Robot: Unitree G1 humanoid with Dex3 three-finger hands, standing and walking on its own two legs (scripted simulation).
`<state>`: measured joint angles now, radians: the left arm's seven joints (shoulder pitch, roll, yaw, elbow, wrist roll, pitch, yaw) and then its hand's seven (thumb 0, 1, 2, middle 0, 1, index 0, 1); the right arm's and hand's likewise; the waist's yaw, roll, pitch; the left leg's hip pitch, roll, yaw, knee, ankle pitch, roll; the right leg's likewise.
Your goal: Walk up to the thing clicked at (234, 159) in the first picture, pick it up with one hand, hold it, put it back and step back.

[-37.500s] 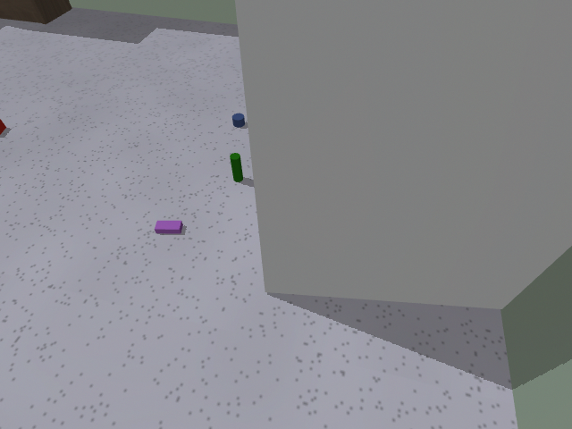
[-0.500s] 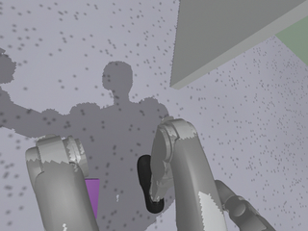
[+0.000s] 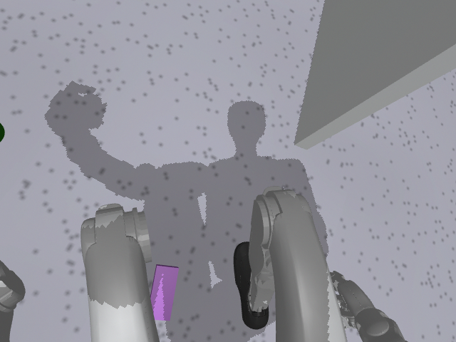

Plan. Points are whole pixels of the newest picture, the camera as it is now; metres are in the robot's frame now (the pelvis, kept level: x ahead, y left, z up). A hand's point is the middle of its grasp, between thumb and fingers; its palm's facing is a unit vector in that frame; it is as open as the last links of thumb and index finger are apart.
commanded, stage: settle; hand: left
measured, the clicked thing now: out of the picture +0.45 +0.38 -0.07
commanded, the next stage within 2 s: hold in 0.42 s
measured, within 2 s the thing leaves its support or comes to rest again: neither
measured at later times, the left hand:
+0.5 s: hand out of the picture +0.45 +0.36 +0.01, palm faces +0.49 -0.87 -0.04, open 8.1 cm
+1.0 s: hand out of the picture +0.43 +0.36 +0.09, palm faces +0.47 -0.88 -0.07, open 8.1 cm
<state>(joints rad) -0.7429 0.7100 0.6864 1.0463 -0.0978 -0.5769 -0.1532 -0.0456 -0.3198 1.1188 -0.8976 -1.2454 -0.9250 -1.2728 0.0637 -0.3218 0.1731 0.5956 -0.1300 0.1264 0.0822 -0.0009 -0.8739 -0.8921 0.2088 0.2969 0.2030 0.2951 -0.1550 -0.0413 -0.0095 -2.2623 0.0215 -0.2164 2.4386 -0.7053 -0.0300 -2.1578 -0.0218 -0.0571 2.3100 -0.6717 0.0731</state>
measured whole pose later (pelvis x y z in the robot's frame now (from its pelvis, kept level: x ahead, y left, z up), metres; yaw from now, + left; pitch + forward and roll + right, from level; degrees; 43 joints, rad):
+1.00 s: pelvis +0.00 -0.01 +0.08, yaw +4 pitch +33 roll -6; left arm -0.64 0.54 0.62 0.84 -0.11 -0.43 -0.15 -0.04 -0.31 1.12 -0.88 -1.27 -0.91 -1.29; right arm 0.14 -0.28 0.03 0.63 -0.04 0.08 0.02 0.00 -0.89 -0.90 0.21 0.30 0.20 0.30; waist -0.10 0.01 -0.14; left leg -2.06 0.04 -0.14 2.16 -0.68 -0.03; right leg -2.00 -0.05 -0.03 2.09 -0.66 0.05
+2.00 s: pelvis +0.06 +0.00 +0.34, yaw +8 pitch +17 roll -3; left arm -0.19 0.20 0.26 0.40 -0.11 -0.33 0.11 -0.04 -0.32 1.13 -0.90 -1.24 -0.93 -1.27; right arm 0.22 -0.19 -0.01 0.64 -0.02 0.00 -0.05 0.01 -0.89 -0.89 0.21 0.30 0.20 0.30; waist -0.03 0.01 -0.10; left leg -0.97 0.07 -0.04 1.21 -0.53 -0.02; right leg -0.92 -0.05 -0.05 1.15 -0.51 0.04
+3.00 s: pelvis +0.09 -0.01 +0.39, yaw +8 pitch +9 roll -1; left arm -0.14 0.13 0.19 0.39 -0.10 -0.32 0.17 -0.04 -0.28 1.06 -0.89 -1.22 -0.92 -1.24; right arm 0.22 -0.20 -0.02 0.66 -0.03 0.03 -0.05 0.01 -0.90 -0.90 0.21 0.30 0.20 0.30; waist -0.02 0.02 -0.05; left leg -0.62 0.07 -0.02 0.91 -0.45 -0.04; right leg -0.60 -0.04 -0.05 0.88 -0.44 0.03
